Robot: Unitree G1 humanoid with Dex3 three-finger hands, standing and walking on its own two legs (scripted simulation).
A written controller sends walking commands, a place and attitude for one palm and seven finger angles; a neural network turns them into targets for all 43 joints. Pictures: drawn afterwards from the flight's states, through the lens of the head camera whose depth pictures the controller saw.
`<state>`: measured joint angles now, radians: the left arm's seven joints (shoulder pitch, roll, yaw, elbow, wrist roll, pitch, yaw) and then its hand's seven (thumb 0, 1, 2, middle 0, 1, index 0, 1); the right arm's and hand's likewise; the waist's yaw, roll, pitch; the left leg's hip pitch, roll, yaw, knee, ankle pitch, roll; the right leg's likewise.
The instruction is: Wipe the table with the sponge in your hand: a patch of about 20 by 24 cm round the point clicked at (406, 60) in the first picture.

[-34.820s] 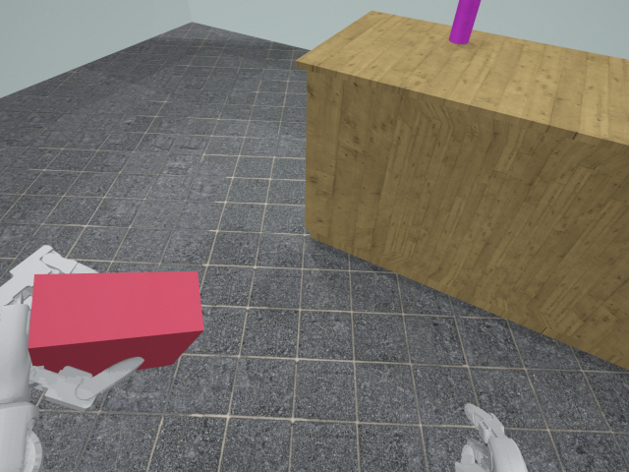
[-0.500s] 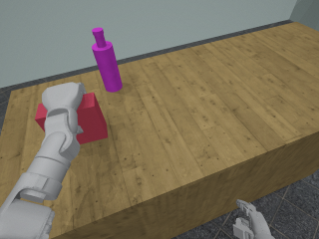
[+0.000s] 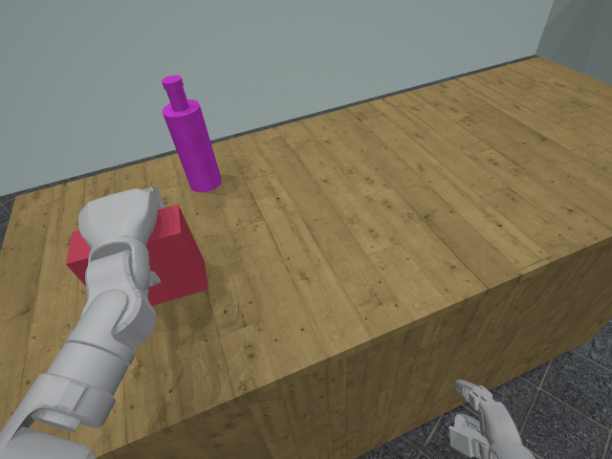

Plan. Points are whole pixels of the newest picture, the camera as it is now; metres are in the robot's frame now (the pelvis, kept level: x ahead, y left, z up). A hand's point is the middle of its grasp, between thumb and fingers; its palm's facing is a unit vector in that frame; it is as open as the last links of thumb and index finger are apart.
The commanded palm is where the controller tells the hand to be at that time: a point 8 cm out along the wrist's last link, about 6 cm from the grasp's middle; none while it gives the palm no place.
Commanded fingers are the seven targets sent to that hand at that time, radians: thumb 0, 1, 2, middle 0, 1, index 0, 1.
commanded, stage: wipe back along the middle lane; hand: left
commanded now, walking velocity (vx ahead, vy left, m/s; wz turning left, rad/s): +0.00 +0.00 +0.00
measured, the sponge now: (151, 271) +0.34 +0.27 +0.07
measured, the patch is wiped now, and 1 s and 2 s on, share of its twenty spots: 0.50 0.60 0.60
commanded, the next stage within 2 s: slide across to the third lane in 1.12 s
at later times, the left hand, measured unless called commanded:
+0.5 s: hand (138, 274) +0.29 +0.25 +0.13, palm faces +0.10 -0.05 -0.99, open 10.2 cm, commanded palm +0.24 +0.23 +0.16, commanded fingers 0.00 0.10 1.30 -1.20 -1.60 -1.20 -1.60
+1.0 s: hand (143, 308) +0.25 +0.22 +0.13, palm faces +0.16 -0.09 -0.98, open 10.2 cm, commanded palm +0.19 +0.20 +0.15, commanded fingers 0.00 0.10 1.30 -1.20 -1.60 -1.20 -1.60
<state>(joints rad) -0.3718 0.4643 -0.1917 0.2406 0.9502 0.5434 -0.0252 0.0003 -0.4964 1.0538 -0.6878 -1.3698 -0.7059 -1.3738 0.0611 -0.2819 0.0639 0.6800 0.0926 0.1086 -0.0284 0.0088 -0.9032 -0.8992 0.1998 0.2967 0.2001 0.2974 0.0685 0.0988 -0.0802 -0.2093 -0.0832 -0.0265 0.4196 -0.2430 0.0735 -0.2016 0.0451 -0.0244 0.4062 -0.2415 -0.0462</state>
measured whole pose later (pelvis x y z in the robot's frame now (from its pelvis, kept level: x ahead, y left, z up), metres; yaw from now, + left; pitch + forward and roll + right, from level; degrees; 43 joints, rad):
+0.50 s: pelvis -0.01 -0.02 +0.00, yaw -1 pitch +0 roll +0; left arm -0.19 0.47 -0.17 0.05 0.93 0.61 -0.02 0.01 -0.49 1.05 -0.66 -1.39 -0.70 -1.38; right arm 0.02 -0.29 0.07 0.66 0.10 0.12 -0.03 0.01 -0.90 -0.90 0.20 0.30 0.20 0.30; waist 0.07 0.11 -0.08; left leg -0.19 -0.06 -0.01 0.45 -0.25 0.05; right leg -0.20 0.07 -0.01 0.45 -0.24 -0.07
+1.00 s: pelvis -0.02 -0.03 +0.00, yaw -2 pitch -2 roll +1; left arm 0.00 0.44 -0.18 -0.17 0.93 0.64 0.00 0.01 -0.50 1.05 -0.63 -1.41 -0.71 -1.36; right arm -0.01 -0.27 0.07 0.65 0.10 0.11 0.00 0.01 -0.90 -0.90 0.20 0.30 0.20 0.30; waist 0.09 0.12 -0.09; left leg -0.18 -0.05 0.00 0.48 -0.26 0.04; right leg -0.20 0.08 0.00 0.49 -0.25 -0.08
